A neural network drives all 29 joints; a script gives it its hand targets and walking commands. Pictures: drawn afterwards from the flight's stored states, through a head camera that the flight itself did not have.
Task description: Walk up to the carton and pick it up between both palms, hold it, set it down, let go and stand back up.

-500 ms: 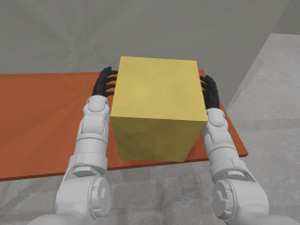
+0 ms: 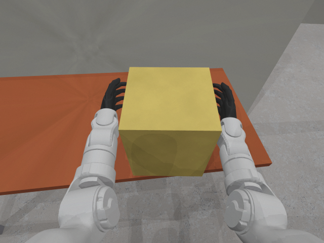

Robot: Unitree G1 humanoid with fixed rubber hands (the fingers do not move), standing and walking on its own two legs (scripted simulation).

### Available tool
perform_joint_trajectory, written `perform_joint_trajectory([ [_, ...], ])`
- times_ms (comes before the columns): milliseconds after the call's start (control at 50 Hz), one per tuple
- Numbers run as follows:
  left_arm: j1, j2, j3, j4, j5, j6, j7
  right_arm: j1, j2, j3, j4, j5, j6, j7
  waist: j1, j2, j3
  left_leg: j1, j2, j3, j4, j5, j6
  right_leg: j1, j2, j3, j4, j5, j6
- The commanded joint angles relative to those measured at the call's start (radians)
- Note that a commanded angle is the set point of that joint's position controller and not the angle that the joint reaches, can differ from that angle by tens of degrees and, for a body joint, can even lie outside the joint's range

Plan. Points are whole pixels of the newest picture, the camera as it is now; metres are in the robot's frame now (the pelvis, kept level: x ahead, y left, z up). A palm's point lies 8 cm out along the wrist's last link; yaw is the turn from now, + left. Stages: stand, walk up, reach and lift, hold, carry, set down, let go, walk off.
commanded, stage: set down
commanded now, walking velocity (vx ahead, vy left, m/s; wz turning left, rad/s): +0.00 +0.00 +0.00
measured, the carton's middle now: (168, 125) +0.40 -0.03 +0.03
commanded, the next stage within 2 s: none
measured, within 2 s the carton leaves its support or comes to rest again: rests again in 0.70 s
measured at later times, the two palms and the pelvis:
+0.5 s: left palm (110, 115) +0.41 +0.13 +0.07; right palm (223, 118) +0.39 -0.17 +0.07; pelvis +0.00 +0.00 +0.00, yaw +0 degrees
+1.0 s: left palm (109, 118) +0.40 +0.13 +0.06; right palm (221, 122) +0.38 -0.17 +0.06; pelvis +0.00 +0.00 +0.00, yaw +0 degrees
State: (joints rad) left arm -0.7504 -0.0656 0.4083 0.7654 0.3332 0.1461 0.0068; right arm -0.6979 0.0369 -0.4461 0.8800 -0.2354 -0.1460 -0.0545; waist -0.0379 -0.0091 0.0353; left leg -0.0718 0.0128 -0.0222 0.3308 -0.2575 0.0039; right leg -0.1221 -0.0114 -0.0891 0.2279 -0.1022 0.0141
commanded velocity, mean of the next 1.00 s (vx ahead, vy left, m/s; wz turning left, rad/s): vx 0.00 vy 0.00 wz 0.00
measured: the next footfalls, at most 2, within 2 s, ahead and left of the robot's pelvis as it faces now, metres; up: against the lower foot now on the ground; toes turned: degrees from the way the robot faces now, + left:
none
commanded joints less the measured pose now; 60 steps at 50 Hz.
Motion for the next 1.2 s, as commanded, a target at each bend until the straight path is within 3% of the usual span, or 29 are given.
perform_joint_trajectory([
  [0, -0.481, -0.436, -0.242, -0.051, -0.038, -0.055, -0.117, -0.516, 0.462, 0.255, -0.055, -0.046, -0.042, 0.125, -0.012, 0.006, -0.448, -0.164, -0.028, 0.098, -0.034, 0.421, -0.059, 0.451, 0.022, -0.023, 0.125, 0.509, 0.014],
  [40, -0.501, -0.46, -0.25, -0.041, -0.043, -0.06, -0.111, -0.528, 0.441, 0.22, -0.049, -0.059, -0.044, 0.132, -0.014, 0.033, -0.453, -0.146, -0.023, 0.102, -0.039, 0.411, -0.073, 0.412, 0.028, -0.032, 0.111, 0.418, 0.006],
  [60, -0.51, -0.465, -0.256, -0.046, -0.041, -0.068, -0.107, -0.515, 0.445, 0.213, -0.044, -0.067, -0.048, 0.138, -0.014, 0.039, -0.477, -0.107, -0.018, 0.099, -0.029, 0.444, -0.079, 0.374, 0.03, -0.037, 0.104, 0.382, 0.001],
  [80, -0.53, -0.465, -0.28, -0.069, -0.054, -0.078, -0.1, -0.512, 0.438, 0.201, -0.036, -0.069, -0.053, 0.142, -0.034, 0.053, -0.514, -0.065, -0.009, 0.094, -0.014, 0.483, -0.087, 0.336, 0.037, -0.047, 0.102, 0.388, -0.006],
  [100, -0.524, -0.471, -0.286, -0.059, -0.051, -0.083, -0.093, -0.521, 0.435, 0.206, -0.037, -0.068, -0.058, 0.145, -0.028, 0.066, -0.496, -0.043, -0.003, 0.089, 0.006, 0.539, -0.099, 0.31, 0.042, -0.047, 0.097, 0.372, -0.01],
  [180, -0.502, -0.449, -0.229, 0.004, -0.025, -0.089, -0.093, -0.541, 0.44, 0.194, -0.034, -0.085, -0.059, 0.148, -0.001, 0.022, -0.468, -0.111, -0.01, 0.098, -0.011, 0.455, -0.08, 0.34, 0.04, -0.038, 0.09, 0.346, -0.004],
  [200, -0.514, -0.434, -0.216, 0.0, -0.021, -0.093, -0.097, -0.537, 0.447, 0.195, -0.03, -0.092, -0.053, 0.15, 0.0, 0.01, -0.446, -0.14, -0.013, 0.101, -0.029, 0.402, -0.07, 0.356, 0.032, -0.029, 0.089, 0.346, -0.003],
  [240, -0.489, -0.455, -0.206, 0.013, -0.009, -0.088, -0.097, -0.522, 0.447, 0.184, -0.013, -0.099, -0.052, 0.153, -0.001, 0.028, -0.44, -0.129, -0.01, 0.101, -0.031, 0.436, -0.076, 0.354, 0.034, -0.032, 0.094, 0.357, -0.001],
  [260, -0.488, -0.447, -0.199, 0.016, -0.013, -0.09, -0.099, -0.54, 0.443, 0.188, -0.04, -0.096, -0.06, 0.154, 0.015, 0.021, -0.437, -0.145, -0.012, 0.1, -0.021, 0.466, -0.074, 0.366, 0.032, -0.028, 0.102, 0.378, 0.003],
  [280, -0.482, -0.459, -0.207, 0.014, -0.018, -0.096, -0.1, -0.532, 0.451, 0.198, -0.045, -0.097, -0.063, 0.154, 0.002, 0.016, -0.457, -0.14, -0.008, 0.101, -0.017, 0.491, -0.074, 0.376, 0.034, -0.031, 0.106, 0.4, -0.001],
  [320, -0.48, -0.452, -0.21, 0.014, -0.007, -0.102, -0.093, -0.514, 0.449, 0.191, -0.021, -0.098, -0.067, 0.159, 0.01, 0.038, -0.464, -0.116, -0.01, 0.107, -0.003, 0.527, -0.081, 0.344, 0.036, -0.035, 0.105, 0.394, -0.006],
  [360, -0.477, -0.434, -0.19, 0.02, -0.003, -0.112, -0.096, -0.505, 0.461, 0.2, -0.025, -0.102, -0.073, 0.152, 0.015, 0.008, -0.475, -0.15, -0.011, 0.106, -0.002, 0.515, -0.074, 0.394, 0.03, -0.028, 0.115, 0.429, -0.004],
  [460, -0.515, -0.442, -0.21, -0.011, -0.019, -0.149, -0.093, -0.495, 0.488, 0.194, -0.028, -0.122, -0.089, 0.144, 0.003, 0.014, -0.512, -0.21, -0.015, 0.11, -0.019, 0.461, -0.063, 0.43, 0.019, -0.014, 0.133, 0.481, 0.005],
  [520, -0.484, -0.478, -0.247, -0.013, -0.018, -0.163, -0.077, -0.475, 0.471, 0.19, -0.021, -0.122, -0.109, 0.151, -0.005, 0.074, -0.557, -0.153, -0.006, 0.101, -0.008, 0.51, -0.084, 0.37, 0.023, -0.024, 0.125, 0.443, -0.006],
  [560, -0.482, -0.47, -0.242, 0.025, -0.025, -0.171, -0.077, -0.489, 0.475, 0.186, -0.01, -0.129, -0.119, 0.145, -0.005, 0.035, -0.55, -0.141, 0.002, 0.09, 0.015, 0.568, -0.082, 0.338, 0.03, -0.034, 0.121, 0.44, -0.008],
  [580, -0.474, -0.457, -0.233, 0.033, -0.018, -0.179, -0.079, -0.466, 0.477, 0.186, 0.017, -0.136, -0.118, 0.143, -0.01, 0.019, -0.512, -0.161, 0.001, 0.093, 0.011, 0.557, -0.081, 0.349, 0.031, -0.031, 0.118, 0.451, -0.008],
  [620, -0.472, -0.459, -0.211, 0.066, -0.006, -0.186, -0.087, -0.495, 0.487, 0.186, -0.007, -0.147, -0.123, 0.141, 0.014, 0.028, -0.507, -0.216, -0.012, 0.097, -0.006, 0.47, -0.078, 0.385, 0.02, -0.018, 0.12, 0.426, -0.01],
  [660, -0.473, -0.459, -0.213, 0.077, -0.012, -0.197, -0.088, -0.479, 0.494, 0.185, 0.017, -0.154, -0.13, 0.139, 0.001, 0.019, -0.498, -0.243, -0.008, 0.096, -0.02, 0.475, -0.071, 0.414, 0.017, -0.019, 0.13, 0.462, -0.002],
  [700, -0.469, -0.453, -0.194, 0.064, -0.002, -0.213, -0.092, -0.469, 0.505, 0.196, 0.009, -0.154, -0.135, 0.14, 0.023, 0.002, -0.502, -0.27, -0.015, 0.109, -0.027, 0.427, -0.058, 0.437, 0.012, -0.012, 0.137, 0.472, 0.0],
  [740, -0.478, -0.464, -0.209, 0.058, 0.002, -0.23, -0.084, -0.48, 0.486, 0.174, 0.011, -0.161, -0.149, 0.14, 0.007, 0.036, -0.542, -0.234, -0.009, 0.095, -0.02, 0.462, -0.069, 0.404, 0.013, -0.011, 0.137, 0.466, -0.008],
  [820, -0.472, -0.465, -0.204, 0.082, 0.005, -0.248, -0.081, -0.465, 0.494, 0.164, 0.035, -0.178, -0.161, 0.136, 0.0, 0.025, -0.543, -0.211, -0.009, 0.1, -0.006, 0.488, -0.073, 0.374, 0.022, -0.017, 0.125, 0.445, -0.009],
  [840, -0.47, -0.453, -0.191, 0.102, 0.013, -0.251, -0.082, -0.464, 0.505, 0.178, 0.046, -0.175, -0.161, 0.138, 0.011, 0.009, -0.517, -0.215, -0.005, 0.1, -0.012, 0.476, -0.065, 0.379, 0.023, -0.021, 0.123, 0.429, -0.006],
  [900, -0.46, -0.459, -0.189, 0.111, 0.015, -0.264, -0.086, -0.448, 0.501, 0.165, 0.061, -0.189, -0.174, 0.129, -0.005, 0.018, -0.497, -0.245, -0.007, 0.099, -0.011, 0.485, -0.07, 0.395, 0.019, -0.015, 0.125, 0.461, -0.008],
  [980, -0.433, -0.437, -0.121, 0.156, 0.054, -0.25, -0.101, -0.451, 0.493, 0.137, 0.048, -0.211, -0.15, 0.133, 0.017, 0.008, -0.409, -0.299, -0.013, 0.102, -0.057, 0.331, -0.049, 0.403, 0.007, -0.006, 0.105, 0.352, -0.006],
  [1100, -0.468, -0.436, -0.117, 0.126, 0.063, -0.263, -0.094, -0.447, 0.483, 0.1, 0.042, -0.227, -0.151, 0.146, 0.011, 0.035, -0.441, -0.233, -0.006, 0.11, -0.051, 0.356, -0.059, 0.326, 0.018, -0.022, 0.09, 0.253, -0.009],
  [1180, -0.417, -0.439, -0.085, 0.158, 0.075, -0.256, -0.096, -0.434, 0.498, 0.112, 0.044, -0.24, -0.152, 0.146, 0.028, 0.007, -0.43, -0.24, -0.005, 0.105, -0.043, 0.377, -0.053, 0.334, 0.021, -0.022, 0.091, 0.292, -0.006],
])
